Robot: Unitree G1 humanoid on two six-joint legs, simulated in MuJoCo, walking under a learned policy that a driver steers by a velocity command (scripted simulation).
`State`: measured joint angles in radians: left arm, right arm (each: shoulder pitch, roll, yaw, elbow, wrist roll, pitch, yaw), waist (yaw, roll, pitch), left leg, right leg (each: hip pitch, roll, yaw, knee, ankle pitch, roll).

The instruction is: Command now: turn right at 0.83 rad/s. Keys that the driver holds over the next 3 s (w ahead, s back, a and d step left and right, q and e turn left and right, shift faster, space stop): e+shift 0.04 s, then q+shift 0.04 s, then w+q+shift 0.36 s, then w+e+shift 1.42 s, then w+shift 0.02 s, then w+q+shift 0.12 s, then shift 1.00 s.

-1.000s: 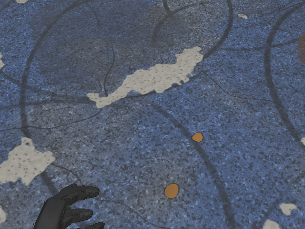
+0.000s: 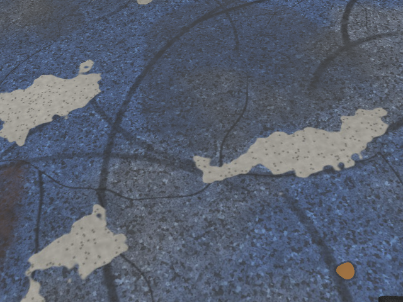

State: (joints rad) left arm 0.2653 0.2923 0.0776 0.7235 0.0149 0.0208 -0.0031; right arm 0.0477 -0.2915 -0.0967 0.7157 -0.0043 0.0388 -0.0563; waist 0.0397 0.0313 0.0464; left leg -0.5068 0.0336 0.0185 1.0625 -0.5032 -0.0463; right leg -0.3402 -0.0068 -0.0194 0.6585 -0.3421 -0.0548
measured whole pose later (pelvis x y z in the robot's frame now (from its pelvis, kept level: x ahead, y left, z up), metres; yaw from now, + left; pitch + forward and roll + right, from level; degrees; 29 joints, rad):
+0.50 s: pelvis +0.14 +0.03 +0.01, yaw +6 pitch +3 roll +0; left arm 0.40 0.28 0.06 0.81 0.04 -0.09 0.01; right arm 0.22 -0.30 -0.09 0.78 -0.05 0.02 0.10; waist 0.02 0.00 -0.06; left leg -0.74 0.04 -0.02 0.93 -0.08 0.01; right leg 0.12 -0.01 -0.15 0.16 -0.33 0.00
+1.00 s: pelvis +0.52 +0.15 -0.01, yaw -9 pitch +0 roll +1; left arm 0.11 0.26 0.04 0.77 0.01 0.00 -0.08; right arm 0.47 -0.21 -0.03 0.93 -0.03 -0.10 -0.01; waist -0.02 -0.03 0.03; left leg 0.25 -0.04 0.33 0.17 -0.42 0.00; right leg -0.79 -0.05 -0.17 0.90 0.05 -0.14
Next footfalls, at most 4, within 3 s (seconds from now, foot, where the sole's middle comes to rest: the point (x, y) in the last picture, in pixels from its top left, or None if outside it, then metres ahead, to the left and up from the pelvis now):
0.62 left None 0.37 0.23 -0.76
1.10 right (210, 209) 0.79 0.09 -0.76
1.50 left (216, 116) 1.26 0.08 -0.76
1.98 right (316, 99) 1.35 -0.38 -0.76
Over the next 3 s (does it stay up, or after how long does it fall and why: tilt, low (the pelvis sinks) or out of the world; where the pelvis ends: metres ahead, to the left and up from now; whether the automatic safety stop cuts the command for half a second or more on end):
stays up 1.52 -0.60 0.01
